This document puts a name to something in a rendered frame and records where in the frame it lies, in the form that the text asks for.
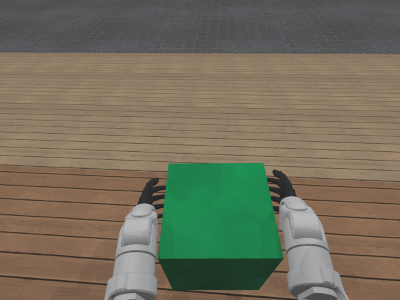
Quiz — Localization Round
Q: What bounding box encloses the carton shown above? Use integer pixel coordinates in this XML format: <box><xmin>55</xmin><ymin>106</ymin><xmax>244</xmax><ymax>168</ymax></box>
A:
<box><xmin>158</xmin><ymin>163</ymin><xmax>284</xmax><ymax>290</ymax></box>

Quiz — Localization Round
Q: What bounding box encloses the right robot forearm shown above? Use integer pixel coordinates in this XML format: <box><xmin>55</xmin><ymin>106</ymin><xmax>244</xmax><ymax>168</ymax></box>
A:
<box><xmin>279</xmin><ymin>196</ymin><xmax>349</xmax><ymax>300</ymax></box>

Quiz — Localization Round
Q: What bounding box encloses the left robot hand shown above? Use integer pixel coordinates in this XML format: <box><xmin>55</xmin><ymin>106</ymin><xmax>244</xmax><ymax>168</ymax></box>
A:
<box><xmin>137</xmin><ymin>177</ymin><xmax>166</xmax><ymax>219</ymax></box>

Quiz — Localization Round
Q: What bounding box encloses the left robot forearm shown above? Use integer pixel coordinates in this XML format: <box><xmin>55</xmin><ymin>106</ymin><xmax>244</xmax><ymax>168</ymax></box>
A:
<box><xmin>104</xmin><ymin>203</ymin><xmax>158</xmax><ymax>300</ymax></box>

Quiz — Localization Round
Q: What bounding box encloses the right robot hand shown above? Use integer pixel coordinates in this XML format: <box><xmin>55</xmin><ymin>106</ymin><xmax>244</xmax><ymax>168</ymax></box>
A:
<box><xmin>267</xmin><ymin>169</ymin><xmax>297</xmax><ymax>213</ymax></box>

